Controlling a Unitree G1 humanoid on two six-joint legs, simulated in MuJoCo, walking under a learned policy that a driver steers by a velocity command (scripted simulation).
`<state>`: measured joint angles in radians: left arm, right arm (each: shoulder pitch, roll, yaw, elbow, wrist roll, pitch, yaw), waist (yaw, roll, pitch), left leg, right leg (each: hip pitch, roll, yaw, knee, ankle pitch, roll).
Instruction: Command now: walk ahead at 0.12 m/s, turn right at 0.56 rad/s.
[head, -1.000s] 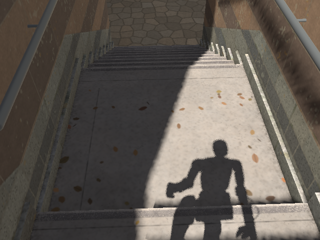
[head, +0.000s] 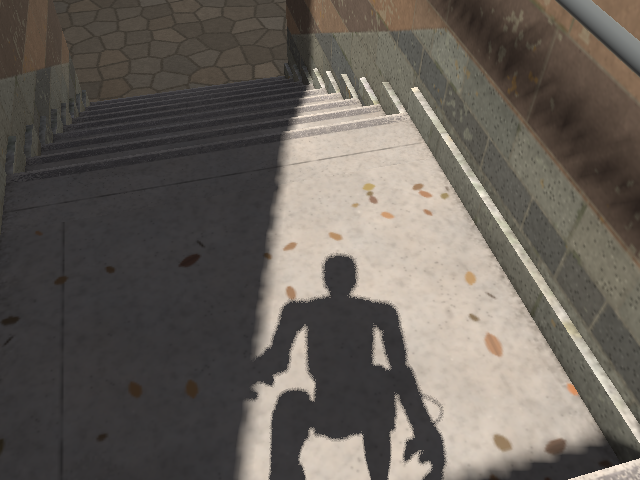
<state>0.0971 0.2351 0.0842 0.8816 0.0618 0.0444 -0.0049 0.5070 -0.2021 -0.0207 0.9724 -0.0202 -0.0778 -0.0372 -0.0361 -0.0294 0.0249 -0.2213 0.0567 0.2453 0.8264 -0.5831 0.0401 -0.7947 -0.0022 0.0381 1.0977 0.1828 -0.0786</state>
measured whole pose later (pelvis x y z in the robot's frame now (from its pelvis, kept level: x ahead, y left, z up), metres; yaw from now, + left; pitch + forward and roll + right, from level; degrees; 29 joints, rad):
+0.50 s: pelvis +0.12 -0.05 -0.15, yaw -7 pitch -1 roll +2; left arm 0.33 0.18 -0.03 0.98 0.01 -0.01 0.04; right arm 0.18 -0.21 -0.02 0.83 -0.04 0.08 -0.04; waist 0.02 0.04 0.00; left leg -0.95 -0.09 -0.05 1.91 -0.32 -0.05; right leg -0.47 0.02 -0.06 0.64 -0.16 -0.10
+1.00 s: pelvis +0.07 +0.07 -0.13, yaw -5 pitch -2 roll +1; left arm 0.25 0.34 0.08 0.76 0.00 0.00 0.04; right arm 0.28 -0.23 0.04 0.63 0.02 0.05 0.00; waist -0.04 -0.06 -0.10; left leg -0.50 -0.09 0.02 1.51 -0.94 0.08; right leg -0.63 0.02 0.25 0.79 -0.51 -0.01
